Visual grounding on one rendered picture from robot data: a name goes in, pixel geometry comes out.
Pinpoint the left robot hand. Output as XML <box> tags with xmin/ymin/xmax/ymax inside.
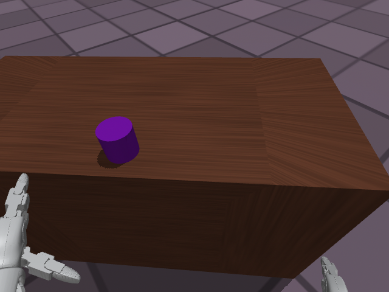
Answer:
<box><xmin>0</xmin><ymin>173</ymin><xmax>81</xmax><ymax>283</ymax></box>

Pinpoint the left robot arm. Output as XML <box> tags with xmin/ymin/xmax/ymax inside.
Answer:
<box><xmin>0</xmin><ymin>267</ymin><xmax>26</xmax><ymax>292</ymax></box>

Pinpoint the right robot hand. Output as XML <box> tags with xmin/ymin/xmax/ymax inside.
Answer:
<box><xmin>321</xmin><ymin>256</ymin><xmax>348</xmax><ymax>292</ymax></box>

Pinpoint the can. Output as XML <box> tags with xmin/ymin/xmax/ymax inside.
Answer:
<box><xmin>95</xmin><ymin>116</ymin><xmax>139</xmax><ymax>164</ymax></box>

